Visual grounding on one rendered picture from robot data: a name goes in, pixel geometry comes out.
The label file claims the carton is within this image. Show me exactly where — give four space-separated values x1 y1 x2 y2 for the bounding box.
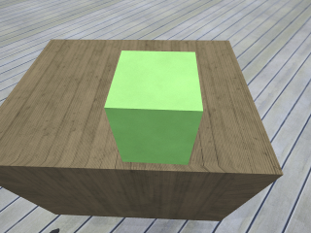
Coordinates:
104 50 203 165

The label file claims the pedestal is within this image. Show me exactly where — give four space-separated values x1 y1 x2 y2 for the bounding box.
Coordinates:
0 39 284 221

